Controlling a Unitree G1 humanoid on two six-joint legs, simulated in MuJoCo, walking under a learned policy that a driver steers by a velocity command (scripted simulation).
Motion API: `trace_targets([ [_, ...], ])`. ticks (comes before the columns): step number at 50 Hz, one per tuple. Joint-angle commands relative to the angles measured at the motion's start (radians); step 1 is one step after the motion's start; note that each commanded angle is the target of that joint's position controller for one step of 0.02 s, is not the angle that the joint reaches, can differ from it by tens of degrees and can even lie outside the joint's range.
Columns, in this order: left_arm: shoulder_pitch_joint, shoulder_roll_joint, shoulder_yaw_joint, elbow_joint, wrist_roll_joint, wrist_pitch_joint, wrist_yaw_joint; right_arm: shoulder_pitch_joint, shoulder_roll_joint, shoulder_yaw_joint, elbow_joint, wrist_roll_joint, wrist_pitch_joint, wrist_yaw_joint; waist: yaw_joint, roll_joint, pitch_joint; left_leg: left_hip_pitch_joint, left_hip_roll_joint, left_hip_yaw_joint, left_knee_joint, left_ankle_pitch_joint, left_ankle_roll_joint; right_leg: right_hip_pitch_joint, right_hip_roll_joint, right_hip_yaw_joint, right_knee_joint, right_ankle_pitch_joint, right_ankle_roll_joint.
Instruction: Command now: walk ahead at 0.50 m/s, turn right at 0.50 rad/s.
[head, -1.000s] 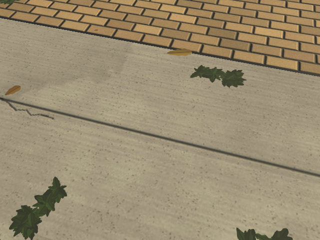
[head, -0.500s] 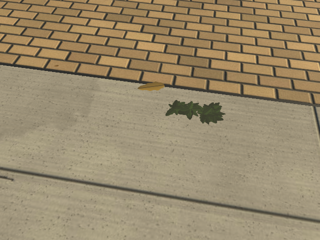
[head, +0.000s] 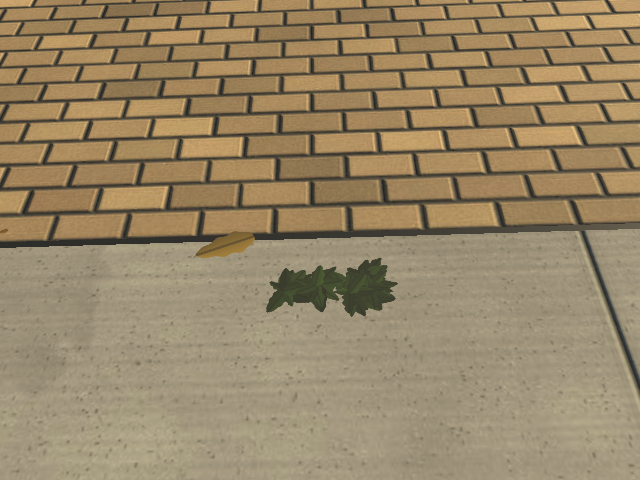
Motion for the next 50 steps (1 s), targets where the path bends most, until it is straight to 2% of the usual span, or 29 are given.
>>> trace_targets([
  [1, 0.072, 0.144, 0.027, -0.046, 0.002, -0.008, 0.006, -0.091, -0.061, -0.006, -0.088, 0.004, -0.005, 0.006, 0.015, -0.09, 0.003, -0.034, -0.046, 0.043, -0.093, 0.089, -0.006, 0.034, -0.249, 0.214, -0.07, 0.351, -0.091],
  [4, 0.12, 0.131, 0.019, -0.038, 0.01, -0.009, 0.016, -0.173, -0.055, 0.006, -0.122, 0.007, -0.014, 0.013, 0.047, -0.097, 0.013, -0.028, -0.067, 0.06, -0.194, 0.106, 0.015, 0.112, -0.262, 0.212, -0.045, 0.426, -0.085],
  [6, 0.132, 0.144, 0.02, -0.04, 0.017, -0.01, 0.023, -0.21, -0.067, 0.008, -0.15, 0.013, -0.022, 0.014, 0.052, -0.105, 0.02, -0.001, -0.085, 0.051, -0.246, 0.079, 0.034, 0.149, -0.285, 0.243, -0.008, 0.485, -0.082],
  [8, 0.087, 0.173, 0.027, -0.056, 0.02, -0.011, 0.031, -0.146, -0.093, 0.002, -0.147, 0.016, -0.033, 0.011, 0.003, -0.115, 0.01, 0.119, -0.105, 0.037, -0.319, 0.021, 0.06, 0.138, -0.296, 0.259, 0.045, 0.561, -0.057],
  [9, 0.049, 0.19, 0.031, -0.068, 0.02, -0.013, 0.029, -0.064, -0.113, -0.005, -0.125, 0.018, -0.039, 0.004, -0.038, -0.117, -0.018, 0.253, -0.134, 0.044, -0.35, -0.024, 0.077, 0.101, -0.283, 0.251, 0.111, 0.664, -0.036],
  [10, 0.028, 0.198, 0.032, -0.074, 0.017, -0.017, 0.021, 0.065, -0.138, -0.017, -0.085, 0.019, -0.048, -0.007, -0.095, -0.09, -0.086, 0.428, -0.156, 0.058, -0.399, -0.019, 0.096, 0.069, -0.244, 0.229, 0.25, 0.726, -0.017],
  [11, 0.014, 0.18, 0.028, -0.089, 0.008, -0.025, 0.011, 0.213, -0.181, -0.032, -0.059, 0.006, -0.062, -0.022, -0.163, -0.039, -0.188, 0.67, -0.059, -0.027, -0.419, -0.032, 0.132, -0.054, -0.187, 0.194, 0.459, 0.587, 0.002],
  [12, 0.061, 0.091, 0.007, -0.128, -0.018, -0.031, 0.007, 0.336, -0.27, -0.049, -0.065, -0.02, -0.06, -0.039, -0.174, 0.11, -0.344, 0.929, 0.216, -0.336, -0.436, -0.159, 0.189, -0.266, -0.091, 0.096, 0.76, 0.142, 0.029],
  [13, 0.137, 0.106, 0.011, -0.143, -0.021, -0.022, 0.01, 0.287, -0.288, -0.06, -0.062, -0.009, -0.041, -0.031, -0.102, 0.292, -0.398, 0.975, 0.346, -0.716, -0.563, -0.194, 0.285, -0.469, -0.011, 0.03, 0.943, -0.346, 0.037],
  [14, 0.103, 0.157, 0.018, -0.112, 0.01, -0.004, 0.017, 0.199, -0.186, -0.042, -0.085, 0.003, -0.031, -0.025, -0.073, 0.094, -0.227, 0.823, 0.308, -0.615, -0.578, -0.31, 0.272, -0.534, -0.102, 0.043, 1.011, -0.265, 0.034],
  [15, 0.028, 0.144, 0.016, -0.116, 0.02, 0.001, 0.004, 0.146, -0.112, -0.023, -0.092, 0.011, -0.032, -0.022, -0.077, -0.01, -0.108, 0.683, 0.25, -0.451, -0.604, -0.287, 0.251, -0.526, -0.135, 0.034, 0.979, -0.184, 0.042],
  [16, 0.003, 0.116, 0.012, -0.125, 0.02, 0.006, -0.004, 0.127, -0.089, -0.015, -0.084, 0.008, -0.035, -0.021, -0.059, -0.01, -0.05, 0.592, 0.202, -0.328, -0.642, -0.199, 0.22, -0.502, -0.165, 0.024, 0.931, -0.144, 0.048],
  [17, -0.015, 0.109, 0.013, -0.135, 0.034, 0.017, -0.013, 0.143, -0.085, -0.012, -0.067, 0.01, -0.042, -0.024, -0.049, 0.032, -0.023, 0.543, 0.169, -0.241, -0.661, -0.116, 0.204, -0.485, -0.187, 0.018, 0.897, -0.131, 0.056],
  [19, -0.012, 0.093, 0.009, -0.139, 0.037, 0.04, -0.028, 0.176, -0.089, -0.014, -0.045, 0.019, -0.061, -0.019, -0.036, 0.062, -0.026, 0.516, 0.143, -0.137, -0.682, 0.018, 0.194, -0.469, -0.194, -0.003, 0.891, -0.105, 0.066],
  [22, -0.102, 0.083, 0.005, -0.181, 0.035, 0.051, -0.043, 0.213, -0.103, -0.021, -0.024, 0.028, -0.078, -0.015, -0.037, 0.055, -0.019, 0.552, 0.144, -0.03, -0.711, 0.126, 0.204, -0.564, -0.214, -0.014, 0.86, -0.022, 0.078],
  [28, -0.31, 0.052, -0.018, -0.262, 0.031, 0.044, -0.067, 0.268, -0.111, -0.023, 0.009, 0.024, -0.073, -0.014, -0.071, 0.05, 0.022, 0.58, 0.101, 0.159, -0.716, 0.235, 0.181, -0.577, -0.216, -0.092, 0.559, 0.187, 0.09],
  [32, -0.416, 0.057, -0.026, -0.31, 0.037, 0.042, -0.078, 0.327, -0.144, -0.032, 0.037, 0.024, -0.062, -0.025, -0.1, 0.047, 0.047, 0.674, 0.141, 0.212, -0.69, 0.309, 0.168, -0.535, -0.203, -0.16, 0.398, 0.152, 0.054],
  [35, -0.402, 0.076, -0.017, -0.318, 0.045, 0.044, -0.069, 0.347, -0.176, -0.037, 0.054, 0.021, -0.04, -0.034, -0.082, 0.066, 0.016, 0.762, 0.158, 0.264, -0.546, 0.642, 0.151, -0.448, -0.137, -0.212, 0.339, 0.002, 0.004],
  [37, -0.246, 0.109, 0.003, -0.277, 0.05, 0.036, -0.057, 0.348, -0.204, -0.042, 0.057, 0.021, -0.02, -0.038, -0.014, 0.071, -0.086, 0.759, 0.156, 0.292, -0.273, 0.816, 0.142, -0.255, -0.059, -0.227, 0.285, -0.073, -0.046],
  [38, -0.075, 0.144, 0.023, -0.222, 0.059, 0.027, -0.043, 0.335, -0.203, -0.039, 0.043, 0.023, -0.014, -0.037, 0.063, 0.022, -0.182, 0.634, 0.135, 0.311, -0.032, 0.676, 0.115, -0.017, -0.056, -0.182, 0.214, -0.044, -0.082],
  [39, 0.021, 0.255, 0.056, -0.213, 0.067, 0.029, -0.026, 0.356, -0.125, -0.02, -0.017, 0.039, -0.019, -0.025, 0.076, -0.151, -0.307, 0.282, 0.062, 0.316, 0.31, 0.171, 0.065, 0.308, -0.322, 0.201, 0.179, -0.207, -0.176],
  [40, -0.004, 0.321, 0.07, -0.239, 0.03, 0.038, -0.019, 0.303, -0.124, -0.024, -0.082, 0.029, -0.028, -0.011, 0.041, -0.243, -0.363, -0.004, -0.127, 0.165, 0.564, -0.46, 0.022, 0.417, -0.513, 0.685, 0.03, -0.085, -0.28],
  [41, 0.004, 0.293, 0.065, -0.227, 0.018, 0.048, -0.01, 0.182, -0.158, -0.029, -0.104, 0.019, -0.033, -0.008, 0.071, -0.095, -0.254, -0.109, -0.07, 0.037, 0.57, -0.366, 0.032, 0.367, -0.471, 0.54, 0.019, 0.04, -0.255],
  [42, -0.039, 0.246, 0.053, -0.212, 0.011, 0.045, -0.002, 0.175, -0.131, -0.017, -0.108, 0.03, -0.045, -0.005, 0.029, -0.068, -0.141, -0.099, -0.029, 0.034, 0.494, -0.276, 0.039, 0.235, -0.443, 0.404, 0.015, 0.149, -0.226],
  [43, -0.086, 0.201, 0.04, -0.213, 0.009, 0.038, 0.001, 0.199, -0.127, -0.017, -0.091, 0.027, -0.046, -0.007, -0.022, -0.026, -0.075, -0.03, 0.003, 0.031, 0.387, -0.243, 0.04, 0.108, -0.383, 0.311, -0.002, 0.252, -0.178],
  [44, -0.122, 0.178, 0.032, -0.216, 0.002, 0.031, 0.005, 0.215, -0.128, -0.017, -0.088, 0.007, -0.031, -0.007, -0.061, -0.032, -0.05, 0.033, 0.015, 0.025, 0.333, -0.24, 0.03, 0.02, -0.335, 0.254, -0.017, 0.309, -0.155],
  [45, -0.148, 0.162, 0.025, -0.225, 0.001, 0.023, 0.004, 0.248, -0.124, -0.016, -0.076, -0.006, -0.012, -0.004, -0.085, -0.043, -0.061, 0.087, 0.019, 0.024, 0.303, -0.232, 0.019, -0.028, -0.304, 0.215, -0.032, 0.332, -0.147],
  [46, -0.14, 0.161, 0.023, -0.225, -0.002, 0.012, 0.0, 0.254, -0.121, -0.017, -0.078, -0.012, 0.003, 0.0, -0.091, -0.05, -0.07, 0.105, 0.012, 0.033, 0.287, -0.227, 0.01, -0.049, -0.289, 0.205, -0.04, 0.364, -0.152],
  [50, -0.056, 0.169, 0.02, -0.189, 0.002, -0.007, -0.006, 0.166, -0.097, -0.011, -0.1, -0.005, 0.021, 0.011, -0.066, -0.062, -0.029, 0.037, 0.014, 0.059, 0.138, -0.076, -0.004, -0.057, -0.267, 0.156, -0.108, 0.346, -0.128],
])
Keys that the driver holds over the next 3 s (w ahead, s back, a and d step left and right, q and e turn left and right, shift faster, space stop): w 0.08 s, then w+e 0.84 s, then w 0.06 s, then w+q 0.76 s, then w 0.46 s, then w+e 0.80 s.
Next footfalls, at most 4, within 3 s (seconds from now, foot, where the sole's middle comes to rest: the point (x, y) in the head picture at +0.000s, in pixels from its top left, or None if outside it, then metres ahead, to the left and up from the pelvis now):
0.22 left None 0.31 0.13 -0.78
0.76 right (437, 466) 0.51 -0.15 -0.78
1.34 left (442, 318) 0.86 -0.19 -0.78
1.84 right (536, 250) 1.08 -0.44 -0.78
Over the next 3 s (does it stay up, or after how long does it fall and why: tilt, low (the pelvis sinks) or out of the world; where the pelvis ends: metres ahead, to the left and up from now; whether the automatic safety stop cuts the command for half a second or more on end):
stays up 1.50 -0.46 -0.02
